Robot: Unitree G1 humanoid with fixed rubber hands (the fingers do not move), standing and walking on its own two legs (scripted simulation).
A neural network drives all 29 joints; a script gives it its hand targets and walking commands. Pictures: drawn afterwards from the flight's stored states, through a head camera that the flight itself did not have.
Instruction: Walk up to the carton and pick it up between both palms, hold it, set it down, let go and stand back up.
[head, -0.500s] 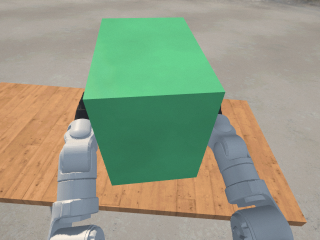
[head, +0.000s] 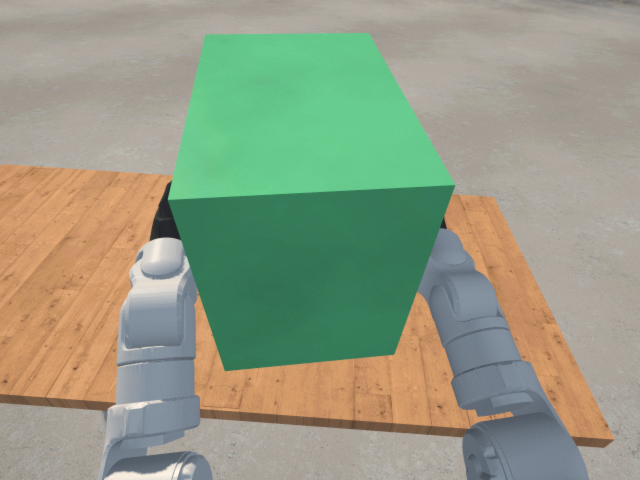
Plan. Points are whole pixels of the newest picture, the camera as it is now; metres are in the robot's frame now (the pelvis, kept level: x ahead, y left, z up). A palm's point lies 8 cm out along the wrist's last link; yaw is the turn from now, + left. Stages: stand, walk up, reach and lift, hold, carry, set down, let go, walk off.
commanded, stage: hold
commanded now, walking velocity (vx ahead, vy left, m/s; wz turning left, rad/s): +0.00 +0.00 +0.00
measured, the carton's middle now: (299, 194) +0.42 +0.00 +0.20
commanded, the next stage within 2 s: none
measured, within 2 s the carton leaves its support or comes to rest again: neither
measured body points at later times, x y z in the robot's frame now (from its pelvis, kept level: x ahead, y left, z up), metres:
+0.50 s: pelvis +0.00 +0.00 +0.00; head -0.04 +0.02 +0.45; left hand +0.38 +0.15 +0.18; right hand +0.38 -0.15 +0.19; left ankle -0.01 +0.14 -0.75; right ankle +0.05 -0.12 -0.75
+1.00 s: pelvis +0.00 +0.00 +0.00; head -0.03 +0.02 +0.45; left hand +0.38 +0.15 +0.18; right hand +0.38 -0.15 +0.18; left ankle -0.01 +0.14 -0.75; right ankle +0.05 -0.12 -0.75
